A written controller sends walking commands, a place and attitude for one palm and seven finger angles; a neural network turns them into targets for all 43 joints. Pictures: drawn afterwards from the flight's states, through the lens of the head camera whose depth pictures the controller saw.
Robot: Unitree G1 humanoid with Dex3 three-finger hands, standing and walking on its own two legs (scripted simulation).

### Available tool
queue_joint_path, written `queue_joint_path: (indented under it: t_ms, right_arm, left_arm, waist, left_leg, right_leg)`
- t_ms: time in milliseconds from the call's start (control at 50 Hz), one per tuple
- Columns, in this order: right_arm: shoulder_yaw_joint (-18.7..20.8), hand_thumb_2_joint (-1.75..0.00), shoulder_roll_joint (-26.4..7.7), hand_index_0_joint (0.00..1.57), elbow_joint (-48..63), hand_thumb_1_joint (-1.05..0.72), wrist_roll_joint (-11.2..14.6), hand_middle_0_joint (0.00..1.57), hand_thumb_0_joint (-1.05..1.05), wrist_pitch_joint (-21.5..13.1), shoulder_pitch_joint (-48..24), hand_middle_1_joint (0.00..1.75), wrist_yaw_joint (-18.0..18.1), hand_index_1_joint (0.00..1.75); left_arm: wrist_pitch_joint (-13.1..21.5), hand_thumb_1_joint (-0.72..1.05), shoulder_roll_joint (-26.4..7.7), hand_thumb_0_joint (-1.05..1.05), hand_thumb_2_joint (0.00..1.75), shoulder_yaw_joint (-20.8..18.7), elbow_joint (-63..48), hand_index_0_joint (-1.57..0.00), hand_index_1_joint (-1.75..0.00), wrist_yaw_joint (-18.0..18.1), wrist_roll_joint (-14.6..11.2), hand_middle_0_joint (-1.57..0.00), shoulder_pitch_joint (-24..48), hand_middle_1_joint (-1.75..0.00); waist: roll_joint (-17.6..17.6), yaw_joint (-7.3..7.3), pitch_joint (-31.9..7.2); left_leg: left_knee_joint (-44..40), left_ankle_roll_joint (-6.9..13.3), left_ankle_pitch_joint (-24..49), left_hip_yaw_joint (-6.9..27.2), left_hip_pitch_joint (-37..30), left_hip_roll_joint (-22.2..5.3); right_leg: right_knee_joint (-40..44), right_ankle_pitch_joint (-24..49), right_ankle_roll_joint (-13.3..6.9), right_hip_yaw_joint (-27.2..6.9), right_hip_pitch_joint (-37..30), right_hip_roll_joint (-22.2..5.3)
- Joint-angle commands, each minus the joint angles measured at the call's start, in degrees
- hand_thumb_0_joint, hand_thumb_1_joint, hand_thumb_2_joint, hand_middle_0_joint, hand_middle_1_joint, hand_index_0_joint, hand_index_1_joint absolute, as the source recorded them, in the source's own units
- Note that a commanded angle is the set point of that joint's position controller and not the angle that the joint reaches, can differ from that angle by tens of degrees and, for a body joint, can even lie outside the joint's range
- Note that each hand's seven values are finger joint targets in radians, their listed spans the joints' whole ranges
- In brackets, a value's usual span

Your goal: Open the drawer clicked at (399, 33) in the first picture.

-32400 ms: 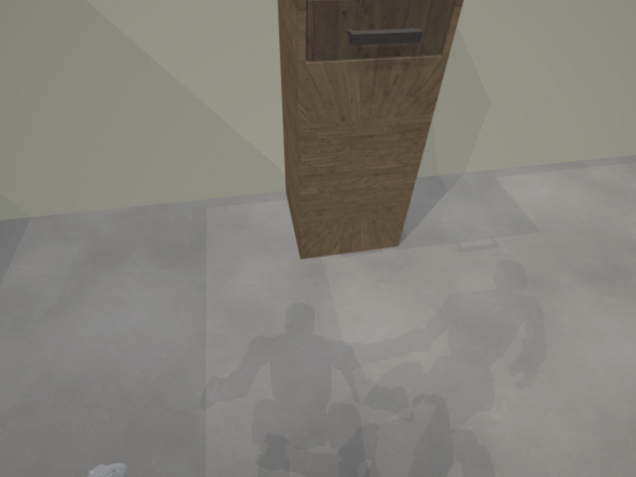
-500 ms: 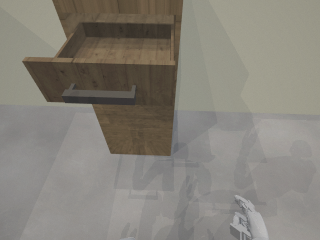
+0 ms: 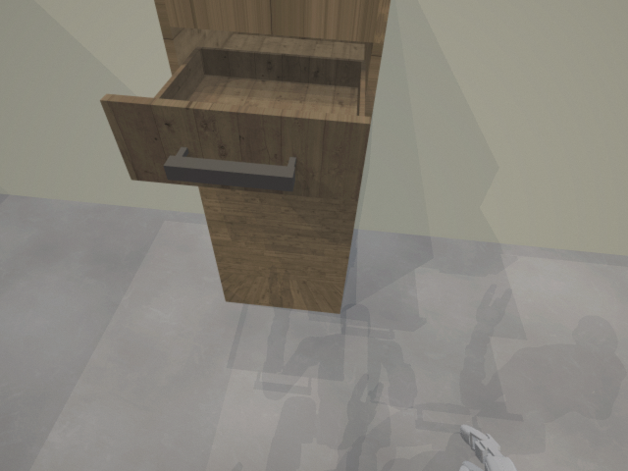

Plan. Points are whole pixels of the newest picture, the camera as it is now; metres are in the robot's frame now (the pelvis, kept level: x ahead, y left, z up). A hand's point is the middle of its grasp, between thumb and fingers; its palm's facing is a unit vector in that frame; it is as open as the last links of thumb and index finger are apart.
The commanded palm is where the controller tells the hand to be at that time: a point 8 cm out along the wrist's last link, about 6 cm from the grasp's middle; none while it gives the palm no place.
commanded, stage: let the arm hang, fingers relaxed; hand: left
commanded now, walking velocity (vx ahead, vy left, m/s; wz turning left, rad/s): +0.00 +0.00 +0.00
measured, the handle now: (234, 165) +0.51 +0.14 +0.13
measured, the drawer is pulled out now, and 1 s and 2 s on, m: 0.29 0.29 0.29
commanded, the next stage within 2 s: look to check the result in 1.20 s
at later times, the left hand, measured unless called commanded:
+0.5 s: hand out of the picture +0.04 +0.15 -0.17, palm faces +0.12 -0.97 -0.21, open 6.7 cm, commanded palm none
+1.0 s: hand out of the picture +0.03 +0.12 -0.15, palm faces +0.08 -0.97 -0.25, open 7.3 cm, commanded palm none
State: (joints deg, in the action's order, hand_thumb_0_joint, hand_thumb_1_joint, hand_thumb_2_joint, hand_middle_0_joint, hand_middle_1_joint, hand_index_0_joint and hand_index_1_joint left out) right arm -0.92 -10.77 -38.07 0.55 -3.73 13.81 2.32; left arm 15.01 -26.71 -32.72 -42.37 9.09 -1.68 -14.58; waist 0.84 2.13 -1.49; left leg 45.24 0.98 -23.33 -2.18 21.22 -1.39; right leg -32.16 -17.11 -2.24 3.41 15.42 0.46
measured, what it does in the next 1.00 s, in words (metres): steps on the spot: right foot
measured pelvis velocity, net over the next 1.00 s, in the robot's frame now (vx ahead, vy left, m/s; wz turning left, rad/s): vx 0.00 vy -0.06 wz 0.05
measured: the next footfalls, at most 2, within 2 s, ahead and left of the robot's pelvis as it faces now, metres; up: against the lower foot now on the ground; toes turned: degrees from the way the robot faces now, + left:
right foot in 0.32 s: +0.08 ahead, -0.12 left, +0.00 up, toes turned +1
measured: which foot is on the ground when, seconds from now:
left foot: down 0.00-1.00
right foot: down 0.00-0.06, up 0.08-0.30, down 0.32-1.00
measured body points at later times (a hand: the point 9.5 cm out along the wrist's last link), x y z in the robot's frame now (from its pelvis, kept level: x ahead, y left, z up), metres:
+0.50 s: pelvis -0.01 -0.03 -0.01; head +0.03 -0.03 +0.44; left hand +0.03 +0.21 -0.15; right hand +0.02 -0.29 -0.16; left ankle -0.02 +0.06 -0.72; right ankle +0.04 -0.12 -0.73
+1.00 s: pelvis +0.00 -0.06 +0.01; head +0.01 -0.09 +0.46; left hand +0.03 +0.17 -0.13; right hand +0.00 -0.27 -0.16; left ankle -0.02 +0.06 -0.73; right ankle +0.04 -0.12 -0.73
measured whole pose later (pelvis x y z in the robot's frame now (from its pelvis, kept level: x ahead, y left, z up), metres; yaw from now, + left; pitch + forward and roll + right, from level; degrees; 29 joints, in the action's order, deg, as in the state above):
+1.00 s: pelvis +0.00 -0.06 +0.01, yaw +3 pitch -1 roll +1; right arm 0.7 -8.4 -63.1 -1.0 0.8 17.7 2.1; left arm 0.1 -7.8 -1.3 63.5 2.3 0.7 -13.1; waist -3.1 1.3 1.2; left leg 23.0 -0.1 -14.5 -2.2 7.2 -0.5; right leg -22.4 -9.1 -5.0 3.1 12.3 3.9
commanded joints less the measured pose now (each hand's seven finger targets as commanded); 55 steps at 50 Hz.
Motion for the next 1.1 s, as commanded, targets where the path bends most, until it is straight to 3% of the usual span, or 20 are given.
queue_joint_path:
  t_ms: [0,20,60,80,120,200,260,300,320,340,360,380,440,480,520,540,620,700,760,1080]
  right_arm:
    - [2.5,-0.9,-7.3,0.2,9.8,-0.9,-1.1,0.2,0.0,-3.1,-6.9,0.3,1.6,0.3]
    - [2.9,-0.9,-8.3,0.2,10.4,-0.9,-1.1,0.2,0.0,-3.7,-6.9,0.3,1.6,0.3]
    - [3.5,-0.9,-7.9,0.2,9.6,-0.9,-0.2,0.2,0.0,-4.9,-5.8,0.3,0.9,0.3]
    - [7.4,-0.9,-19.0,0.2,0.1,-0.9,2.8,0.2,0.0,-10.5,-4.3,0.3,-1.0,0.3]
    - [6.3,-0.9,-13.3,0.2,-4.0,-0.9,-0.1,0.2,0.0,-4.1,-0.1,0.3,-1.2,0.3]
    - [5.4,-0.9,-12.2,0.2,-3.1,-0.9,-2.7,0.2,0.0,-1.0,0.0,0.3,-0.5,0.3]
    - [3.5,-0.9,-10.7,0.2,-2.7,-0.9,-2.5,0.2,0.0,1.9,-6.6,0.3,-1.2,0.3]
    - [3.0,-0.9,-6.4,0.2,-2.4,-0.9,-1.6,0.2,0.0,4.0,-3.9,0.3,-1.6,0.3]
    - [3.2,-0.9,-7.1,0.2,-3.1,-0.9,-1.9,0.2,0.0,4.7,-3.4,0.3,-2.0,0.3]
    - [3.2,-0.9,-6.5,0.2,-4.5,-0.9,-1.8,0.2,0.0,4.8,-1.6,0.3,-2.6,0.3]
    - [3.5,-0.9,-6.3,0.2,-6.5,-0.9,-1.7,0.2,0.0,5.4,-1.5,0.3,-2.3,0.3]
    - [4.0,-0.9,-7.5,0.2,-7.5,-0.9,-1.7,0.2,0.0,5.7,0.4,0.3,-1.8,0.3]
    - [4.2,-0.9,-4.9,0.2,-9.9,-0.9,-1.9,0.2,0.0,4.4,3.5,0.3,-1.0,0.3]
    - [3.7,-0.9,-4.1,0.2,-13.5,-0.9,-1.5,0.2,0.0,3.9,9.5,0.3,-0.9,0.3]
    - [3.5,-0.9,-7.0,0.2,-13.5,-0.9,-2.2,0.2,0.0,3.7,7.0,0.3,0.3,0.3]
    - [3.1,-0.9,-6.9,0.2,-13.4,-0.9,-2.5,0.2,0.0,4.1,4.9,0.3,0.6,0.3]
    - [2.6,-0.9,-5.5,0.2,-16.9,-0.9,-1.6,0.2,0.0,3.3,6.6,0.3,1.0,0.3]
    - [2.5,-0.9,-4.8,0.2,-19.5,-0.9,-1.3,0.2,0.0,3.9,7.1,0.3,0.2,0.3]
    - [2.6,-0.9,-4.8,0.2,-21.5,-0.9,-1.6,0.2,0.0,4.3,8.9,0.3,-0.2,0.3]
    - [2.2,-0.9,-0.8,0.2,-25.5,-0.9,-1.5,0.2,0.0,4.1,11.1,0.3,0.5,0.3]
  left_arm:
    - [3.7,0.9,-16.7,0.0,0.9,-11.0,-13.5,-0.2,-0.3,2.1,-1.6,-0.2,6.6,-0.3]
    - [4.3,0.9,-16.5,0.0,0.9,-11.5,-14.4,-0.2,-0.3,2.3,-1.5,-0.2,6.9,-0.3]
    - [3.9,0.9,-17.9,0.0,0.9,-12.2,-9.3,-0.2,-0.3,2.1,-0.9,-0.2,10.6,-0.3]
    - [-5.7,0.9,7.8,0.0,0.9,26.4,38.9,-0.2,-0.3,-5.9,0.3,-0.2,-7.6,-0.3]
    - [-17.1,0.9,11.5,0.0,0.9,25.1,41.8,-0.2,-0.3,-7.7,3.0,-0.2,-9.7,-0.3]
    - [-17.2,0.9,10.6,0.0,0.9,28.5,49.3,-0.2,-0.3,-7.8,3.9,-0.2,-0.5,-0.3]
    - [-17.3,0.9,6.9,0.0,0.9,27.6,63.4,-0.2,-0.3,-8.5,3.7,-0.2,-4.4,-0.3]
    - [-16.5,0.9,-0.4,0.0,0.9,27.1,69.3,-0.2,-0.3,-8.3,4.0,-0.2,-4.1,-0.3]
    - [-16.6,0.9,-1.3,0.0,0.9,27.5,71.5,-0.2,-0.3,-8.6,3.7,-0.2,-1.8,-0.3]
    - [-16.7,0.9,-1.4,0.0,0.9,27.9,73.7,-0.2,-0.3,-8.8,3.6,-0.2,1.0,-0.3]
    - [-16.4,0.9,0.9,0.0,0.9,28.0,76.4,-0.2,-0.3,-8.4,3.4,-0.2,2.1,-0.3]
    - [-16.2,0.9,2.4,0.0,0.9,28.2,79.0,-0.2,-0.3,-7.8,3.3,-0.2,2.9,-0.3]
    - [-15.2,0.9,7.7,0.0,0.9,26.4,83.6,-0.2,-0.3,-6.8,3.9,-0.2,0.9,-0.3]
    - [-15.3,0.9,9.6,0.0,0.9,27.7,87.5,-0.2,-0.3,-6.9,2.6,-0.2,-0.4,-0.3]
    - [-15.7,0.9,12.1,0.0,0.9,29.1,90.4,-0.2,-0.3,-7.3,1.7,-0.2,-3.3,-0.3]
    - [-15.6,0.9,12.0,0.0,0.9,29.6,91.7,-0.2,-0.3,-7.4,1.8,-0.2,-2.5,-0.3]
    - [-15.7,0.9,10.2,0.0,0.9,30.0,97.2,-0.2,-0.3,-7.5,2.1,-0.2,-1.9,-0.3]
    - [-15.3,0.9,9.1,0.0,0.9,30.6,101.0,-0.2,-0.3,-7.4,2.1,-0.2,-1.4,-0.3]
    - [-14.9,0.9,8.7,0.0,0.9,30.3,102.5,-0.2,-0.3,-7.2,2.2,-0.2,-0.5,-0.3]
    - [-14.2,0.9,11.1,0.0,0.9,29.7,105.3,-0.2,-0.3,-6.1,1.9,-0.2,-1.4,-0.3]
  waist:
    - [-9.3,-0.47,-3.0]
    - [-18.3,-1.55,-3.2]
    - [-14.1,-1.73,-3.7]
    - [-18.3,6.48,-0.3]
    - [-12.6,2.48,-9.0]
    - [6.2,0.75,-3.7]
    - [8.7,-5.53,0.9]
    - [16.7,-3.38,4.8]
    - [9.0,-2.82,5.8]
    - [1.2,-0.71,4.5]
    - [3.6,-0.8,4.6]
    - [6.7,-0.3,3.4]
    - [-2.3,-0.13,-1.2]
    - [-7.3,0.93,-4.6]
    - [-16.0,-1.83,-2.2]
    - [-9.0,-2.3,-1.2]
    - [-7.7,-2.2,0.4]
    - [-1.1,-1.75,5.4]
    - [3.5,-0.95,7.7]
    - [-0.6,-1.37,4.8]
  left_leg:
    - [-23.0,1.1,7.1,6.6,-11.3,-3.6]
    - [-26.8,3.9,8.0,17.4,-11.2,-11.4]
    - [-27.0,7.5,17.1,19.7,-8.1,-15.6]
    - [-19.1,7.7,35.4,21.4,-15.6,-13.9]
    - [-16.2,8.9,71.4,17.7,-19.6,-13.7]
    - [-18.2,11.3,47.8,17.7,-13.8,-15.2]
    - [-15.3,3.3,16.1,7.4,6.3,-6.8]
    - [-0.9,-1.2,-6.9,1.7,6.4,3.8]
    - [5.0,-0.5,-9.2,2.5,3.0,3.0]
    - [7.9,-0.2,-7.8,0.7,-0.1,3.1]
    - [12.3,-0.2,-5.9,1.5,1.0,3.4]
    - [14.5,0.0,-4.1,2.7,2.4,2.4]
    - [-2.2,0.8,-5.0,4.3,-3.1,-0.6]
    - [-19.7,1.9,10.6,8.3,-14.3,-2.7]
    - [-26.3,8.3,22.7,21.8,-13.8,-15.0]
    - [-26.2,9.6,23.1,18.8,-8.8,-15.1]
    - [-23.9,3.9,33.4,9.7,-10.9,-8.8]
    - [-26.8,2.1,7.2,7.4,-6.1,-5.0]
    - [-26.0,2.0,4.3,5.5,-7.9,-3.1]
    - [-25.1,0.6,11.4,2.7,-9.0,-3.1]
  right_leg:
    - [1.7,-1.1,-2.0,-5.6,5.6,-5.8]
    - [-5.6,-4.0,0.8,-1.8,8.3,-0.9]
    - [-12.4,-9.0,2.2,-2.3,6.9,0.9]
    - [-26.7,-6.0,2.7,-3.0,22.8,0.3]
    - [-33.0,-14.3,4.3,-7.0,20.0,1.0]
    - [-25.0,-17.2,4.6,-8.0,17.9,-2.5]
    - [-3.1,-1.8,3.3,-6.2,-5.1,-2.0]
    - [19.2,-10.1,-2.8,-30.2,4.1,-16.9]
    - [21.7,-17.2,-6.2,-31.7,9.4,-18.7]
    - [22.0,-23.9,-7.3,-28.6,13.0,-17.3]
    - [21.8,-21.8,-6.6,-28.3,12.2,-14.1]
    - [20.9,-15.1,-6.8,-26.7,8.2,-13.4]
    - [13.6,8.0,-9.5,-21.2,1.1,-14.5]
    - [4.6,9.8,-5.1,-13.4,3.2,-9.2]
    - [-2.2,-1.4,1.0,-3.8,6.7,-1.4]
    - [-1.9,-3.3,1.1,-5.0,1.5,-1.4]
    - [5.0,11.5,-0.1,-5.3,-4.0,-2.5]
    - [12.5,5.7,-1.6,-9.5,-5.2,-5.5]
    - [17.5,-4.1,-1.8,-12.3,-1.6,-6.2]
    - [16.7,13.6,1.2,-10.5,-8.7,-6.6]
